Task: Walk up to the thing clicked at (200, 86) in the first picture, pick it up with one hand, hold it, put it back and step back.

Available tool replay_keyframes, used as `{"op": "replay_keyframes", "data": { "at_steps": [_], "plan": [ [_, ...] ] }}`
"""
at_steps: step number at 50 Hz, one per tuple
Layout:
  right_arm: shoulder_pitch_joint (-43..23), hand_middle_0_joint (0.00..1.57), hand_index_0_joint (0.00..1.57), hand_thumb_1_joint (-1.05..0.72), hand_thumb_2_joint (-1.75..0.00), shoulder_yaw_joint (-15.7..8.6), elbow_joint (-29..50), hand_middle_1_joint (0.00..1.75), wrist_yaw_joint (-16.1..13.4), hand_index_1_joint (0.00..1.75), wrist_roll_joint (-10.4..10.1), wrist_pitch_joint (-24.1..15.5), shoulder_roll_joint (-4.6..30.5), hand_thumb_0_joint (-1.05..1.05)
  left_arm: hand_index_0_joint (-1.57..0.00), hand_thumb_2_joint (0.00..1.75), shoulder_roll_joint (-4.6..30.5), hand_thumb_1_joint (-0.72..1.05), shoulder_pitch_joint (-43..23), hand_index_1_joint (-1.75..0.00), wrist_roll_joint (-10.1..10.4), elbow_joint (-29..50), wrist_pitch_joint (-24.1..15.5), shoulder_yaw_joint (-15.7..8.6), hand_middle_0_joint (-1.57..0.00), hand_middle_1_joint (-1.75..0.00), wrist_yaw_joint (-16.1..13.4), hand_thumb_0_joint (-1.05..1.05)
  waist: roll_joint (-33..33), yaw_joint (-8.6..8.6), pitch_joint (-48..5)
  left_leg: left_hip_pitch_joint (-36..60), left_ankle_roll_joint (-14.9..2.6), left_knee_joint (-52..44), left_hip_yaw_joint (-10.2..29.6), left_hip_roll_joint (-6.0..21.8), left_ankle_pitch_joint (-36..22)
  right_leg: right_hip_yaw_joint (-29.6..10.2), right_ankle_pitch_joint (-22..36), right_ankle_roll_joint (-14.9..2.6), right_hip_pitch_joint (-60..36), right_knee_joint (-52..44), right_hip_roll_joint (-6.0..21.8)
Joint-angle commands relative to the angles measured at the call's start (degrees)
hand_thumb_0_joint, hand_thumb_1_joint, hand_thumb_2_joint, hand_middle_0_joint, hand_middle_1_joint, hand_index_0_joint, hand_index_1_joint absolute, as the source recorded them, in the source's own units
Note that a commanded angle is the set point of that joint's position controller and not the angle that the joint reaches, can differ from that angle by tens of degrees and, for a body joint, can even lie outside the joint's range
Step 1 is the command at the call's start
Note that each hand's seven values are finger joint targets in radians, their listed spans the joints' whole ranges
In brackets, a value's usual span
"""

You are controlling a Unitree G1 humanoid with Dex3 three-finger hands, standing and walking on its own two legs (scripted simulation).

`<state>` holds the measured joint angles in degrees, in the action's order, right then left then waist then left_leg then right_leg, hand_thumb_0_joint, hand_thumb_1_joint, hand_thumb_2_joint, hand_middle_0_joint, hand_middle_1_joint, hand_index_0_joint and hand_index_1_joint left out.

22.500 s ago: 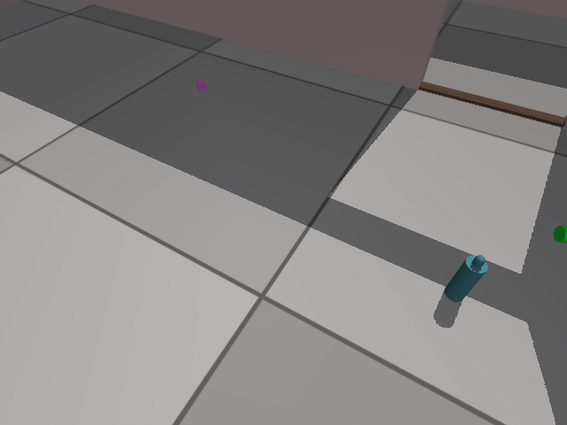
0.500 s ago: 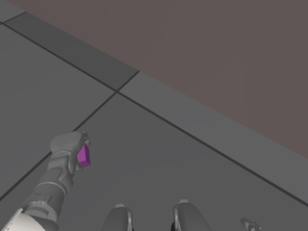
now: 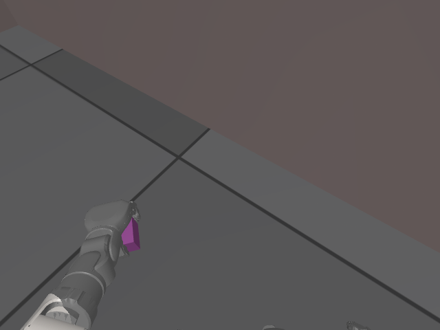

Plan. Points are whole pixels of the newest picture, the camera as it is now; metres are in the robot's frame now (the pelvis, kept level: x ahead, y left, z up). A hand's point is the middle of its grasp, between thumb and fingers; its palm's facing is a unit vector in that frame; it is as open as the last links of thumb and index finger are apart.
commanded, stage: hold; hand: left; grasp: from above
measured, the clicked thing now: (122, 235) +0.34 +0.22 -0.10
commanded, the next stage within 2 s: crouch in 1.88 s
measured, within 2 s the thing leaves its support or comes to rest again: neither
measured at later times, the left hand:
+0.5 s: hand (111, 226) +0.33 +0.22 -0.03, palm faces -0.41 -0.10 -0.90, open 9.1 cm
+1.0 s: hand (107, 234) +0.30 +0.22 -0.02, palm faces -0.42 -0.09 -0.91, open 9.1 cm
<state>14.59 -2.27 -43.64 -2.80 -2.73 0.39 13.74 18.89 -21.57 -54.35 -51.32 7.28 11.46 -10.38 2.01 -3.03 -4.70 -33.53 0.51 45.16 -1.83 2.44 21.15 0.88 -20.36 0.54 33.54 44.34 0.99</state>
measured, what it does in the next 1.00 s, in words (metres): stands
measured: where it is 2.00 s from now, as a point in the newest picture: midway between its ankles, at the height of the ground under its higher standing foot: outside the picture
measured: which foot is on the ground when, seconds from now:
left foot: down 0.00-1.00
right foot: down 0.00-1.00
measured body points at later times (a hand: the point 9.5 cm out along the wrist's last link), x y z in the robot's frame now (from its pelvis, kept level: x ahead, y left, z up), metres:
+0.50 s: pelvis +0.01 +0.00 +0.02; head +0.03 -0.01 +0.47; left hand +0.35 +0.22 +0.02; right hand +0.12 -0.26 -0.10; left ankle +0.01 +0.12 -0.71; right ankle +0.02 -0.13 -0.71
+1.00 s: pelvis +0.00 +0.00 +0.03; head +0.01 -0.02 +0.48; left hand +0.32 +0.22 +0.04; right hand +0.13 -0.26 -0.09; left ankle +0.01 +0.12 -0.71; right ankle +0.02 -0.13 -0.71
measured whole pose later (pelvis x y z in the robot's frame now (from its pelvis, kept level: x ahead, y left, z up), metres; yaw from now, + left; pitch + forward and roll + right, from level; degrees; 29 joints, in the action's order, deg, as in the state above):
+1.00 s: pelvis +0.00 +0.00 +0.03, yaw -1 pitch +2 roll +0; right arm 11.9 -1.7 -40.7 -1.6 -3.7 2.9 14.4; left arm 19.7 -16.2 -55.1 -40.2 8.1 13.8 -2.4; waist 2.7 0.0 -1.3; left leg -16.8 0.4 29.4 -3.2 1.8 14.4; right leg -0.1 -14.2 0.6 17.9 30.2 1.1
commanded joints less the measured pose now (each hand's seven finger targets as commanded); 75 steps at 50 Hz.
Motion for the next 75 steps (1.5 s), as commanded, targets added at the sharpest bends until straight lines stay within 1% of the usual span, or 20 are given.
{"op": "replay_keyframes", "data": {
  "at_steps": [1,7,11,13,15,17,26,28,42,45,46,47,53,58,60,63,65,67,68,75],
  "plan": [
    [0.2,0.20,0.20,-0.89,-0.89,-3.0,5.9,0.30,-0.2,0.30,0.0,-1.5,8.3,0.00,-0.92,0.59,11.3,0.51,-17.9,-0.53,-1.0,10.9,-0.6,-3.1,-0.92,-0.53,-1.8,0.00,-0.6,0.30,-16.8,12.1,-0.64,-7.6,0.7,-3.0,-15.9,-0.8,14.6,-0.94,-10.2,-8.3,-2.4],
    [-0.6,0.20,0.20,-0.89,-0.89,-3.1,5.8,0.30,0.1,0.30,-0.3,-1.2,8.5,0.00,-0.94,0.60,10.9,0.53,-18.7,-0.54,-0.9,11.6,0.5,-2.7,-0.94,-0.54,-1.1,0.00,-1.0,0.84,-15.8,15.0,-0.66,-9.9,0.1,-3.1,-18.1,-1.2,17.2,-0.76,-12.5,-10.5,-2.4],
    [-0.9,0.20,0.20,-0.89,-0.90,-3.2,6.1,0.30,0.5,0.30,-0.4,-1.0,8.5,0.00,-0.92,0.60,9.6,0.51,-16.0,-0.53,-0.9,10.2,1.4,-1.8,-0.92,-0.53,0.0,0.00,-2.7,1.17,-14.3,15.9,-0.80,-10.8,0.0,-3.1,-20.4,-0.8,19.4,-0.67,-14.3,-11.4,-2.4],
    [-0.9,0.20,0.20,-0.89,-0.89,-3.2,6.3,0.30,0.6,0.30,-0.5,-1.0,8.6,0.00,-0.92,0.58,11.1,0.51,-17.4,-0.51,-0.7,12.6,1.4,-2.5,-0.92,-0.51,0.6,0.00,-1.0,1.47,-15.6,16.8,-0.70,-11.3,-0.2,-3.0,-22.0,-0.9,20.7,-0.82,-15.3,-11.4,-2.4],
    [-1.4,0.20,0.20,-0.89,-0.90,-3.1,6.9,0.30,0.7,0.30,-0.5,-0.9,8.6,0.00,-0.93,0.58,10.0,0.50,-16.1,-0.50,-1.0,12.4,1.6,-1.5,-0.93,-0.50,1.5,0.00,-1.4,1.56,-14.4,17.8,-0.65,-12.0,-0.2,-2.9,-22.9,-0.5,21.1,-0.89,-15.8,-11.8,-2.5],
    [-1.4,0.20,0.20,-0.89,-0.89,-3.1,7.1,0.30,0.8,0.30,-0.5,-0.7,8.7,0.00,-0.94,0.58,10.9,0.53,-17.0,-0.51,-1.1,14.1,1.5,-2.1,-0.94,-0.51,1.9,0.00,-1.8,1.53,-15.1,18.3,-0.86,-12.3,-0.3,-2.9,-23.3,-0.7,22.1,-0.77,-16.6,-12.4,-2.5],
    [-2.8,0.20,0.20,-0.89,-0.90,-2.7,8.6,0.30,1.0,0.30,-0.6,-0.4,8.7,0.00,-0.96,0.56,10.6,0.54,-16.0,-0.47,-1.2,15.4,1.9,-1.6,-0.96,-0.47,3.6,0.00,-1.6,1.81,-12.4,20.2,-0.85,-15.6,-0.4,-2.6,-21.1,-0.3,19.2,-1.05,-17.6,-14.8,-2.6],
    [-2.9,0.20,0.20,-0.89,-0.90,-2.7,8.7,0.30,1.1,0.30,-0.6,-0.3,8.6,0.00,-0.94,0.58,11.3,0.50,-15.6,-0.47,-1.5,16.8,1.7,-2.1,-0.95,-0.45,4.0,0.00,-1.1,2.44,-13.0,20.6,-0.94,-15.8,-0.6,-2.8,-21.5,-0.5,19.8,-1.00,-18.5,-15.2,-2.4],
    [-5.9,0.20,0.20,-0.89,-0.90,-2.1,10.4,0.30,1.0,0.30,-0.7,-0.1,8.2,0.00,-0.93,0.52,12.0,0.51,-14.4,-0.46,-1.3,21.1,0.8,-2.4,-0.93,-0.47,5.4,0.00,-2.1,3.09,-10.4,21.2,-1.15,-18.9,-0.8,-2.9,-15.8,-0.8,14.0,-0.87,-19.5,-18.6,-2.1],
    [-6.4,0.20,0.20,-0.90,-0.90,-2.0,10.2,0.30,0.9,0.30,-0.7,0.0,7.9,0.00,-0.92,0.53,11.7,0.50,-13.3,-0.46,-1.5,20.7,0.7,-2.3,-0.92,-0.46,5.8,0.00,-1.9,3.25,-10.5,21.9,-1.22,-19.0,-1.1,-3.0,-16.7,-0.9,14.9,-0.76,-19.9,-18.8,-2.0],
    [-6.5,0.20,0.20,-0.89,-0.90,-2.1,10.4,0.30,0.9,0.30,-0.8,0.0,8.2,0.00,-0.93,0.52,11.9,0.51,-14.5,-0.46,-1.4,22.2,0.5,-2.2,-0.93,-0.47,5.8,0.00,-2.1,2.63,-10.7,22.3,-1.38,-18.9,-1.1,-3.0,-16.6,-1.1,15.2,-0.64,-19.4,-19.0,-1.9],
    [-6.8,0.20,0.20,-0.90,-0.90,-2.0,10.5,0.30,0.8,0.30,-0.9,0.0,8.1,0.00,-0.93,0.53,12.2,0.51,-13.5,-0.45,-1.5,21.7,0.5,-2.5,-0.93,-0.45,5.9,0.00,-2.6,3.22,-10.2,22.2,-1.36,-19.1,-1.1,-3.1,-16.2,-0.9,14.6,-0.61,-20.0,-19.2,-1.9],
    [-7.4,0.20,0.20,-0.89,-0.90,-1.9,10.7,0.30,0.7,0.30,-1.0,0.1,7.9,0.00,-0.91,0.54,12.4,0.48,-13.5,-0.47,-1.6,23.6,0.3,-2.7,-0.90,-0.48,6.6,0.00,-0.9,3.68,-10.8,23.2,-1.19,-20.0,-1.1,-3.0,-17.0,-0.8,15.0,-0.91,-20.5,-19.5,-2.0],
    [-8.4,0.20,0.20,-0.89,-0.90,-1.6,11.1,0.30,0.8,0.30,-1.1,0.2,7.8,0.00,-0.91,0.52,11.5,0.49,-11.5,-0.49,-1.3,21.5,1.0,-2.2,-0.90,-0.50,7.0,0.00,-2.3,3.62,-7.4,22.0,-1.20,-20.8,-1.0,-2.9,-14.6,-0.6,12.3,-0.98,-19.8,-20.5,-2.1],
    [-8.6,0.20,0.20,-0.89,-0.90,-1.7,11.2,0.30,0.8,0.30,-1.1,0.1,7.8,0.00,-0.89,0.50,12.6,0.48,-13.7,-0.48,-1.2,25.0,0.7,-2.4,-0.88,-0.50,7.4,0.00,-1.0,3.94,-9.3,23.0,-1.16,-21.0,-1.2,-3.0,-15.2,-0.7,13.0,-0.98,-20.5,-20.4,-2.0],
    [-8.4,0.20,0.20,-0.89,-0.90,-1.7,11.0,0.30,0.7,0.30,-1.1,0.0,7.8,0.00,-0.88,0.52,11.3,0.45,-12.9,-0.48,-1.2,24.3,0.8,-1.4,-0.87,-0.49,8.1,0.00,-2.3,3.28,-9.8,24.1,-1.22,-20.6,-1.0,-2.7,-17.5,-0.6,15.0,-0.88,-20.6,-19.9,-2.2],
    [-8.2,0.20,0.20,-0.89,-0.90,-1.7,10.9,0.30,0.5,0.30,-1.1,0.0,7.8,0.00,-0.87,0.52,12.7,0.45,-13.9,-0.48,-1.3,24.5,0.7,-2.5,-0.86,-0.49,7.9,0.00,-1.3,3.59,-10.0,24.2,-1.24,-20.5,-1.2,-2.9,-17.7,-0.7,15.5,-0.90,-20.5,-19.9,-2.0],
    [-8.2,0.20,0.20,-0.90,-0.90,-1.6,10.9,0.30,0.6,0.30,-1.1,0.1,7.6,0.00,-0.89,0.51,11.6,0.47,-13.7,-0.48,-1.5,23.9,0.7,-1.7,-0.88,-0.49,7.8,0.00,-2.2,3.27,-10.0,24.4,-1.33,-20.5,-1.3,-3.0,-18.0,-0.7,15.8,-0.81,-20.6,-20.2,-2.0],
    [-8.5,0.20,0.20,-0.89,-0.90,-1.7,11.0,0.30,0.5,0.30,-1.1,0.1,7.8,0.00,-0.90,0.52,12.2,0.47,-13.3,-0.47,-1.5,24.2,0.7,-2.5,-0.89,-0.47,7.6,0.00,-2.2,3.61,-10.5,24.8,-1.37,-20.3,-1.4,-3.1,-18.2,-0.9,16.0,-0.67,-20.9,-20.4,-1.8],
    [-8.5,0.20,0.20,-0.90,-0.90,-1.7,11.0,0.30,0.7,0.30,-1.0,0.2,7.7,0.00,-0.89,0.54,12.1,0.47,-12.8,-0.49,-1.4,22.9,0.8,-2.2,-0.88,-0.50,7.9,0.00,-1.4,3.88,-9.1,23.9,-1.19,-21.3,-1.1,-2.9,-16.7,-0.6,14.3,-1.06,-20.7,-20.5,-1.9]
  ]
}}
